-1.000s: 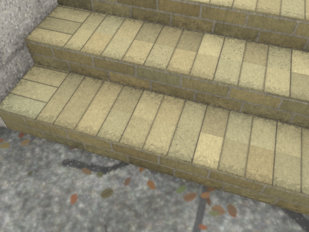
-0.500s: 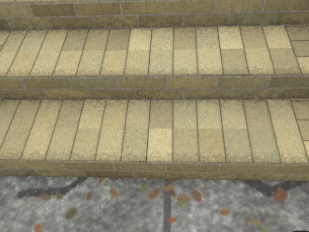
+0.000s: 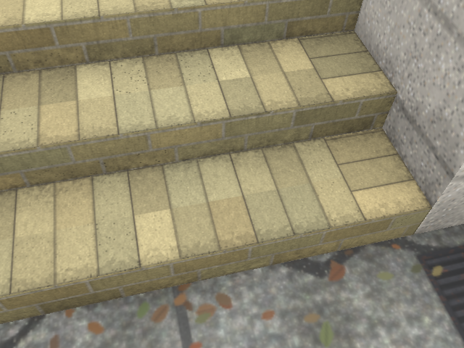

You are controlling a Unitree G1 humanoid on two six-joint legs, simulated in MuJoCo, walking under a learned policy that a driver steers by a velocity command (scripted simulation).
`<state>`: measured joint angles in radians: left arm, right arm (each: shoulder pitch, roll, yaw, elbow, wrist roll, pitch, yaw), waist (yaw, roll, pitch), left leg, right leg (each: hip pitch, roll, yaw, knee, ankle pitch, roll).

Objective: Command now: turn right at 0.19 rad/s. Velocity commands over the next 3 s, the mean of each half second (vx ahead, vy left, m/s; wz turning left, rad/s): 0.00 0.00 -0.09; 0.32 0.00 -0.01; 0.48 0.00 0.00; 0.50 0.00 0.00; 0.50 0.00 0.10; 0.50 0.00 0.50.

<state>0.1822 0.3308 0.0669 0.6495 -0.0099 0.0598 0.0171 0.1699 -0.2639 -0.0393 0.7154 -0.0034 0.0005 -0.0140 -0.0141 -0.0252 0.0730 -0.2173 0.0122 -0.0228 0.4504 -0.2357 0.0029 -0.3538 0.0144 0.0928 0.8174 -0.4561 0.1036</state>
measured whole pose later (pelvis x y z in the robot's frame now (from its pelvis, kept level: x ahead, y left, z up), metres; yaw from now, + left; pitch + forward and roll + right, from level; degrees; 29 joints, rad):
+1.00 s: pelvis +0.14 +0.01 +0.00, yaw +0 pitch +1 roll -1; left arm 0.13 0.30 0.05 0.71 -0.01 -0.07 -0.03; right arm 0.43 -0.24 -0.01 0.93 0.00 -0.08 0.00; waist -0.07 -0.04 0.02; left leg 0.06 -0.04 0.02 0.19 -0.26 0.06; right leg -0.62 -0.08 0.00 0.80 -0.09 0.01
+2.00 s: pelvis +0.69 +0.11 +0.10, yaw -1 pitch +2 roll +0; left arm 0.15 0.23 0.04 0.78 0.04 -0.05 -0.01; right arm 0.33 -0.18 -0.04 0.97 -0.04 -0.05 0.00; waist 0.01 -0.06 0.01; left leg -0.57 -0.02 0.13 0.92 -0.39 0.09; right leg -0.75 0.02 0.09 1.75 -0.15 -0.12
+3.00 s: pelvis +1.32 +0.18 +0.34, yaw +20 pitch +7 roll +3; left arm 0.46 0.13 -0.04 1.08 0.11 -0.13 -0.08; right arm -0.12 -0.13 0.05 0.76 -0.01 -0.02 0.10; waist 0.05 -0.07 -0.13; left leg -1.01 -0.04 0.12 1.34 -0.48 0.12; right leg 0.02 -0.18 -0.29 0.37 -0.18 -0.02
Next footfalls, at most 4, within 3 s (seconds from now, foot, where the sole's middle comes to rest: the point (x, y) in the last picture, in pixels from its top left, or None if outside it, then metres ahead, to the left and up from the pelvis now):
0.08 right None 0.03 -0.14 -0.78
1.18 right None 0.43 -0.11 -0.78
1.80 left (170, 213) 0.79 0.18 -0.62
2.44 right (229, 82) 1.18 0.01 -0.45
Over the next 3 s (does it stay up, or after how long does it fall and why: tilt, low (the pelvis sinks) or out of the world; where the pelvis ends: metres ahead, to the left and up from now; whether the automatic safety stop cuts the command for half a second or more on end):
stays up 1.32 0.18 0.34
